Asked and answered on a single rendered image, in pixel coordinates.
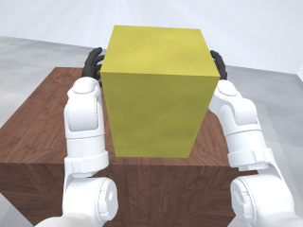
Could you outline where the right robot hand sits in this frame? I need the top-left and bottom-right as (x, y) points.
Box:
(210, 50), (227, 80)

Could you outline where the right robot forearm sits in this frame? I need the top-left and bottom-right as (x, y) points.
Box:
(208, 79), (294, 205)

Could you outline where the left robot forearm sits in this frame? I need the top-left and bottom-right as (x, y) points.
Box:
(62, 77), (109, 211)

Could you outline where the carton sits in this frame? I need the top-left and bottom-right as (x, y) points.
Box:
(99, 25), (221, 158)

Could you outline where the pedestal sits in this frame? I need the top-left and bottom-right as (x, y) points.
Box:
(0, 67), (258, 227)

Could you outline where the right robot upper arm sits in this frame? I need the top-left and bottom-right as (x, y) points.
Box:
(230, 173), (303, 227)

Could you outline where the left robot hand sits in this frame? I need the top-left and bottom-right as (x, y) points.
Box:
(81, 47), (105, 87)

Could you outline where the left robot upper arm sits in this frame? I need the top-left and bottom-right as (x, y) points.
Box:
(34, 177), (118, 227)

